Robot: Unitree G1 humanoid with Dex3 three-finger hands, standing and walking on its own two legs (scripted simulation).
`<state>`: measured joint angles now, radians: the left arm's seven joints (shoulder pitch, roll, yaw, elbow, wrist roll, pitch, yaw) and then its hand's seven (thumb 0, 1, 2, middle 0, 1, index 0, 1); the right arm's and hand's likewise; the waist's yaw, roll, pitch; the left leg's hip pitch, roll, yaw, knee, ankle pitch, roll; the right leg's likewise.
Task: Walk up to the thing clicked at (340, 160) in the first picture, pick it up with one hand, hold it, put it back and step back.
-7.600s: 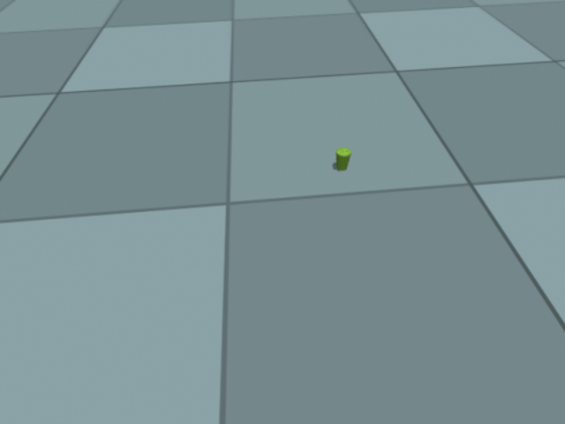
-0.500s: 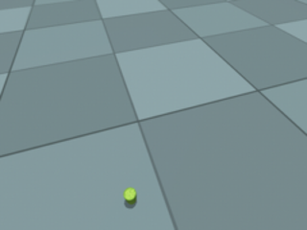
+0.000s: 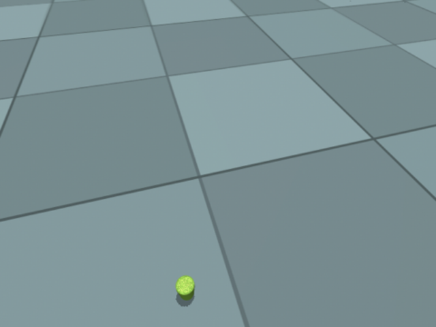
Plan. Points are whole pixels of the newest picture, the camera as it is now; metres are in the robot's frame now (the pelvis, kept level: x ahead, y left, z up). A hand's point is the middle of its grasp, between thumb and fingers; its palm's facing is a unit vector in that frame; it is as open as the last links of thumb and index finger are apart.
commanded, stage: walk up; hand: left
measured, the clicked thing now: (186, 289) +0.44 +0.15 -0.72
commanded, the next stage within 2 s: none
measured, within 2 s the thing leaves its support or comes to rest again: neither
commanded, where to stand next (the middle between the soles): +0.05 -0.04 m, yaw -3 degrees
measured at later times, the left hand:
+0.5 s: hand out of the picture +0.17 +0.21 -0.14, palm faces +0.02 -0.92 -0.40, open 7.4 cm
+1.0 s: hand out of the picture -0.11 +0.28 -0.16, palm faces -0.02 -0.92 -0.38, open 7.4 cm
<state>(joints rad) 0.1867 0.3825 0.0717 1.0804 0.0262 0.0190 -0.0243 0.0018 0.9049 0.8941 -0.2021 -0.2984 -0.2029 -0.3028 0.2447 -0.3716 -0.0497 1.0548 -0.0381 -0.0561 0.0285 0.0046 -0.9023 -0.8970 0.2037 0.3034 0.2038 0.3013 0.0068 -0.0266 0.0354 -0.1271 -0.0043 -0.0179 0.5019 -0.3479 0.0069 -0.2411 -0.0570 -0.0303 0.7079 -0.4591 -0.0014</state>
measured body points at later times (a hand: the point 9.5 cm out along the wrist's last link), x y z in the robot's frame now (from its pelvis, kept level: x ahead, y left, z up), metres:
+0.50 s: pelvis +0.01 -0.04 -0.02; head +0.08 -0.06 +0.42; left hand +0.17 +0.25 -0.11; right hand +0.11 -0.35 -0.16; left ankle -0.05 +0.11 -0.63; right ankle +0.14 -0.13 -0.73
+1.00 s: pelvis -0.10 -0.02 +0.00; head -0.09 +0.00 +0.45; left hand -0.11 +0.32 -0.13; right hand -0.02 -0.33 -0.10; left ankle -0.07 +0.11 -0.73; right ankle -0.16 -0.15 -0.68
